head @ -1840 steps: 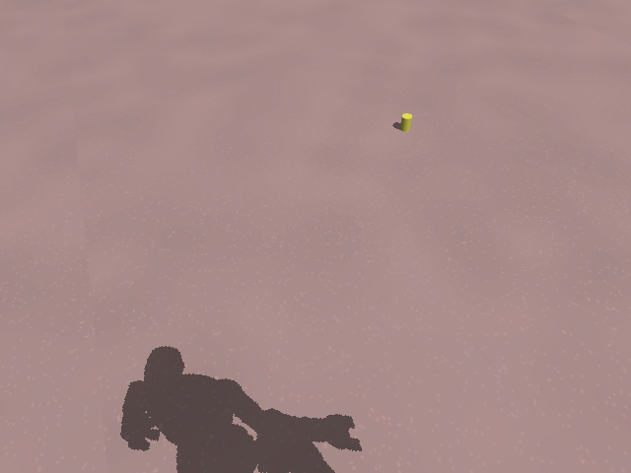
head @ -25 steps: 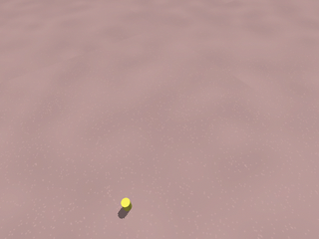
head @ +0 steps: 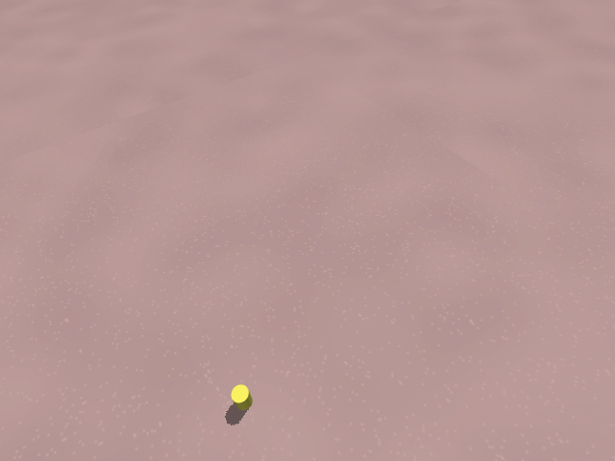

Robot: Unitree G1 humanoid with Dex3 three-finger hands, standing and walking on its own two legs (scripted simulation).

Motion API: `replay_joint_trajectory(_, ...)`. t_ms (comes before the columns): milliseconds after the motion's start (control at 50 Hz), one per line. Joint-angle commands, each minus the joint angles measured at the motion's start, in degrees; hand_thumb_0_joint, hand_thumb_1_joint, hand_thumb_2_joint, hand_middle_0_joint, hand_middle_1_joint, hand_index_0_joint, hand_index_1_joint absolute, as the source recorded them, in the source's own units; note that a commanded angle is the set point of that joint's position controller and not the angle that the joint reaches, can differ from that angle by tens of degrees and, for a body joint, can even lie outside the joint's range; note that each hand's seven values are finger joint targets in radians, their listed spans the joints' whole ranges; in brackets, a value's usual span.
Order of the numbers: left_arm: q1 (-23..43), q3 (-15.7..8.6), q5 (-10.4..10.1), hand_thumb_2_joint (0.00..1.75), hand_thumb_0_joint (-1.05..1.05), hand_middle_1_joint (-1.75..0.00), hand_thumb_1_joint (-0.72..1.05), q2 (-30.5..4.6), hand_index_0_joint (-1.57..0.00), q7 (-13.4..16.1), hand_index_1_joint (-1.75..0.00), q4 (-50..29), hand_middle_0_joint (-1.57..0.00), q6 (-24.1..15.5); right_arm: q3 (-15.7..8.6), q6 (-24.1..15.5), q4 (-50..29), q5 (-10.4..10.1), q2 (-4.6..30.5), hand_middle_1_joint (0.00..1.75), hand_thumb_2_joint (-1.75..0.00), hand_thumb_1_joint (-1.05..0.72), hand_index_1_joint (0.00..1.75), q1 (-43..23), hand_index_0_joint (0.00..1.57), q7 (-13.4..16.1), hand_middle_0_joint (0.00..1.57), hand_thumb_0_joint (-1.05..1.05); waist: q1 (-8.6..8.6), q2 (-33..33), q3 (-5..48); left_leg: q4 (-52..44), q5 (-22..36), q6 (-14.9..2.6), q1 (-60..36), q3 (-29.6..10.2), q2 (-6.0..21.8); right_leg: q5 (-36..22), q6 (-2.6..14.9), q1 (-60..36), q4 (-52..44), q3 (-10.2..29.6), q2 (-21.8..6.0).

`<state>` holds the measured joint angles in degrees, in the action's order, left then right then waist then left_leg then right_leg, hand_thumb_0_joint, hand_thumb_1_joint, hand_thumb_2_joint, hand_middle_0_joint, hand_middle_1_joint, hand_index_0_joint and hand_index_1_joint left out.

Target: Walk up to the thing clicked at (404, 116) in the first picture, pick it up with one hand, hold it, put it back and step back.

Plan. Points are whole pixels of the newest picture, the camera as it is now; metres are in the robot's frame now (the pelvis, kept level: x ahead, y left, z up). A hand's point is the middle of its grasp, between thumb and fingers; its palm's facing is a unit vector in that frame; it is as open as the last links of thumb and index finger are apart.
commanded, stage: stand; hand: left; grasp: from above
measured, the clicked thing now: (242, 397) +0.42 +0.26 -0.74
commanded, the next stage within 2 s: step back in 0.48 s
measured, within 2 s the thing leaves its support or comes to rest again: neither
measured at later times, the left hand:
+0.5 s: hand out of the picture +0.08 +0.24 -0.16, palm faces +0.00 -0.94 -0.33, open 7.4 cm
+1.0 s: hand out of the picture +0.04 +0.28 -0.17, palm faces -0.03 -0.91 -0.41, open 7.4 cm
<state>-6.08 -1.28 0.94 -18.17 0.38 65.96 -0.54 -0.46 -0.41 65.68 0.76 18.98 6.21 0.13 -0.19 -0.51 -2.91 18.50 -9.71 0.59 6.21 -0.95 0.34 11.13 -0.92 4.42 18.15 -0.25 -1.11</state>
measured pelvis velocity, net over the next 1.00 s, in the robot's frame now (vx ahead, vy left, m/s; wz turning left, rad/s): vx -0.09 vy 0.01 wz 0.03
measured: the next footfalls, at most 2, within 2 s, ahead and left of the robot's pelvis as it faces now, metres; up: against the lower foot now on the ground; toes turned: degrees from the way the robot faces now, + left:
left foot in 1.04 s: -0.12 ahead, +0.13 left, +0.00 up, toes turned -1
right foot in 1.42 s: -0.13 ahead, -0.07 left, +0.00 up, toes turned +1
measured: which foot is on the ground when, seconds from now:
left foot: down 0.00-0.78, up 0.80-1.00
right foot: down 0.00-1.00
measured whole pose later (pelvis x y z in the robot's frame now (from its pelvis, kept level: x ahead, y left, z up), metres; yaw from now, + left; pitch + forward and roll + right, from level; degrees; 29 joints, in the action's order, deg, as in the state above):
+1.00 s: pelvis -0.09 +0.01 -0.03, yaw +2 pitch +0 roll +0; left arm -3.1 -2.8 2.7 -21.3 1.0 50.9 2.1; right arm -3.4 3.6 53.6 -0.5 23.5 7.4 -1.1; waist 0.3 0.1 -9.8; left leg 54.7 -28.7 -0.5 19.7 -3.8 -3.8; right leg 11.9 -0.5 23.7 35.6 -0.3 -3.4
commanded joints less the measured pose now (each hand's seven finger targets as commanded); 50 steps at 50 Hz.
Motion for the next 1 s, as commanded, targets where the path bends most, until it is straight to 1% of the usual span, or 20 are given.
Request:
replay_joint_trajectory(0,2.24,-2.29,-0.10,0.90,0.00,-0.30,0.90,-12.01,-0.20,0.67,-0.30,-3.31,-0.20,-1.02,-2.28,-1.41,-3.43,0.18,11.70,0.30,-0.90,-0.90,0.30,-2.19,0.20,0.85,0.20,0.00,0.14,0.28,3.41,-2.58,5.41,-1.97,-0.11,-4.98,6.64,-5.36,1.89,0.44,-3.26,4.70,-6.24)
replay_joint_trajectory(220,1.07,-1.94,-0.32,0.90,0.00,-0.30,0.90,-12.05,-0.20,0.70,-0.30,-3.32,-0.20,-1.28,-2.05,-1.38,-3.48,-0.01,11.87,0.30,-0.90,-0.90,0.30,-1.82,0.20,0.81,0.20,0.00,0.26,0.53,4.33,-1.46,10.12,-1.87,-1.67,-4.65,6.80,-9.79,1.65,-0.02,-2.82,4.50,-6.29)
replay_joint_trajectory(320,1.13,-1.84,-0.31,0.90,0.00,-0.30,0.90,-12.36,-0.20,0.63,-0.30,-3.43,-0.20,-1.22,-1.86,-1.22,-3.27,-0.10,11.91,0.30,-0.90,-0.90,0.30,-1.53,0.20,0.75,0.20,0.00,0.36,0.12,3.07,-2.18,6.71,-1.78,-0.22,-4.72,6.64,-7.49,1.74,0.35,-3.51,4.74,-6.26)
replay_joint_trajectory(440,1.43,-1.97,-0.37,0.90,0.00,-0.30,0.90,-12.70,-0.20,0.71,-0.30,-3.85,-0.20,-1.33,-1.86,-1.41,-3.67,-0.09,12.07,0.30,-0.90,-0.90,0.30,-1.36,0.20,0.80,0.20,0.00,0.45,0.46,4.54,-1.62,11.20,-1.82,-1.49,-4.62,7.11,-10.97,1.88,-0.44,-2.40,4.42,-6.45)
replay_joint_trajectory(460,2.00,-3.84,-1.61,0.90,0.00,-0.30,0.90,-16.94,-0.20,0.82,-0.30,-5.49,-0.20,-0.72,-3.22,-0.30,-4.96,-0.65,15.44,0.30,-0.90,-0.90,0.30,-3.55,0.20,0.47,0.20,0.00,0.42,1.19,-1.14,3.97,19.51,-3.22,2.85,-5.12,5.91,-20.64,2.28,4.35,2.22,5.11,-5.45)
replay_joint_trajectory(480,1.55,-3.97,-1.79,0.90,0.00,-0.30,0.90,-16.67,-0.20,1.04,-0.30,-6.50,-0.20,-0.52,-3.24,0.07,-6.03,-1.06,14.78,0.30,-0.90,-0.90,0.30,-2.61,0.20,0.42,0.20,0.00,0.64,0.89,0.69,5.85,21.82,-3.58,2.72,-4.31,6.05,-22.97,2.88,3.27,3.94,4.28,-5.75)
replay_joint_trajectory(520,1.37,-4.06,-1.75,0.90,0.00,-0.30,0.90,-16.06,-0.20,1.16,-0.30,-7.83,-0.20,-0.16,-3.60,0.56,-6.96,-1.31,14.70,0.30,-0.90,-0.90,0.30,-1.90,0.20,0.32,0.20,0.00,1.09,0.46,2.70,7.08,21.76,-4.23,3.24,-4.14,5.85,-21.91,3.79,2.87,5.95,4.07,-5.52)
replay_joint_trajectory(580,1.99,-3.88,-1.53,0.90,0.00,-0.30,0.90,-15.06,-0.20,0.97,-0.30,-10.04,-0.20,0.68,-4.71,1.27,-8.62,-1.15,16.02,0.30,-0.90,-0.90,0.30,-1.86,0.20,0.09,0.20,0.00,1.46,-1.50,6.51,6.95,19.53,-6.76,4.24,-6.32,7.45,-14.10,4.47,3.75,11.75,3.18,-3.54)
replay_joint_trajectory(620,1.32,-3.61,-1.14,0.90,0.00,-0.30,0.90,-14.45,-0.20,0.87,-0.30,-11.22,-0.20,1.08,-5.25,1.61,-10.10,-1.09,16.73,0.30,-0.90,-0.90,0.30,-2.16,0.20,-0.05,0.20,0.00,1.33,-2.86,8.24,7.06,19.87,-8.73,4.02,-7.77,9.01,-10.18,4.18,5.46,15.03,2.69,-2.09)
replay_joint_trajectory(680,-0.95,-3.73,-0.72,0.90,0.00,-0.30,0.90,-14.60,-0.20,0.65,-0.30,-11.96,-0.20,1.50,-5.73,2.18,-12.66,-1.00,16.61,0.30,-0.90,-0.90,0.30,-3.95,0.20,-0.15,0.20,0.00,0.23,-4.78,9.76,9.81,16.56,-10.02,6.34,-8.54,9.57,-6.86,4.92,5.61,18.89,2.71,-1.70)
replay_joint_trajectory(720,-1.99,-4.20,-0.42,0.90,0.00,-0.30,0.90,-15.78,-0.20,0.58,-0.30,-12.51,-0.20,1.63,-5.94,2.69,-14.01,-0.92,16.12,0.30,-0.90,-0.90,0.30,-4.86,0.20,-0.18,0.20,0.00,-0.45,-2.66,8.73,15.03,7.94,-9.10,10.67,-7.23,6.34,-5.99,7.50,6.13,17.06,6.22,-4.53)
replay_joint_trajectory(740,-2.01,-4.75,-0.23,0.90,0.00,-0.30,0.90,-17.51,-0.20,0.52,-0.30,-13.20,-0.20,1.55,-5.88,2.95,-14.53,-0.97,15.51,0.30,-0.90,-0.90,0.30,-4.69,0.20,-0.26,0.20,0.00,-0.83,1.46,7.75,20.24,1.01,-7.17,12.35,-4.82,2.44,-7.54,10.08,7.88,12.00,10.95,-8.55)
replay_joint_trajectory(760,-0.80,-5.54,0.08,0.90,0.00,-0.30,0.90,-20.39,-0.20,0.52,-0.30,-14.10,-0.20,1.37,-5.63,3.21,-14.90,-0.90,14.13,0.30,-0.90,-0.90,0.30,-4.38,0.20,-0.41,0.20,0.00,-1.03,8.25,5.74,30.07,-9.35,-4.08,14.33,-1.17,-3.86,-10.69,13.88,9.87,4.63,18.37,-15.38)
replay_joint_trajectory(780,1.00,-6.10,0.75,0.90,0.00,-0.30,0.90,-22.81,-0.20,0.73,-0.30,-15.58,-0.20,0.94,-5.42,3.70,-15.45,-0.43,13.05,0.30,-0.90,-0.90,0.30,-3.28,0.20,-0.44,0.20,0.00,-1.63,13.36,4.29,41.58,-22.84,-2.82,15.28,-2.29,-7.02,-11.46,18.00,14.44,-0.96,25.27,-22.12)
replay_joint_trajectory(800,2.50,-6.31,1.49,0.90,0.00,-0.30,0.90,-23.14,-0.20,0.91,-0.30,-16.79,-0.20,0.62,-5.67,4.06,-15.12,-0.09,13.44,0.30,-0.90,-0.90,0.30,-0.94,0.20,-0.44,0.20,0.00,-0.47,12.03,3.64,47.34,-24.33,-2.65,15.43,-5.87,-5.80,-11.06,19.22,16.58,-0.30,25.79,-22.89)
replay_joint_trajectory(840,7.67,-6.22,1.54,0.90,0.00,-0.30,0.90,-20.57,-0.20,1.26,-0.30,-18.98,-0.20,0.84,-6.14,3.91,-14.15,-1.28,14.62,0.30,-0.90,-0.90,0.30,3.71,0.20,-0.90,0.20,0.00,2.03,10.25,3.05,49.98,-20.36,-2.60,13.68,-6.67,-4.78,-9.93,16.93,18.27,1.90,17.58,-18.31)
replay_joint_trajectory(880,8.32,-5.69,1.73,0.90,0.00,-0.30,0.90,-18.38,-0.20,1.39,-0.30,-19.54,-0.20,0.98,-6.09,3.52,-13.65,-1.85,14.21,0.30,-0.90,-0.90,0.30,5.32,0.20,-0.70,0.20,0.00,2.05,10.59,4.73,47.90,-19.10,-1.41,14.27,-4.93,-5.39,-10.67,14.18,15.16,4.78,12.00,-13.71)
replay_joint_trajectory(920,6.03,-5.87,1.99,0.90,0.00,-0.30,0.90,-18.49,-0.20,1.79,-0.30,-20.28,-0.20,1.20,-5.65,3.41,-14.24,-1.35,14.36,0.30,-0.90,-0.90,0.30,6.13,0.20,-0.41,0.20,0.00,0.56,10.73,5.70,39.34,-20.11,-0.54,15.75,-3.70,-3.58,-12.44,13.74,9.58,7.59,12.54,-13.81)
replay_joint_trajectory(960,3.43,-6.13,1.72,0.90,0.00,-0.30,0.90,-18.37,-0.20,2.16,-0.30,-20.78,-0.20,1.66,-5.24,2.78,-14.92,-0.38,13.89,0.30,-0.90,-0.90,0.30,6.60,0.20,0.01,0.20,0.00,-0.20,11.43,8.00,23.36,-19.46,-1.34,16.39,-3.95,-0.22,-17.57,11.82,0.92,11.04,13.37,-14.60)
replay_joint_trajectory(980,3.54,-6.02,1.11,0.90,0.00,-0.30,0.90,-18.40,-0.20,2.10,-0.30,-20.85,-0.20,2.05,-5.32,2.35,-14.74,0.04,13.49,0.30,-0.90,-0.90,0.30,7.38,0.20,0.24,0.20,0.00,0.45,11.50,8.67,15.10,-15.80,-1.81,14.57,-3.36,0.10,-20.42,10.80,-1.07,13.75,12.66,-14.15)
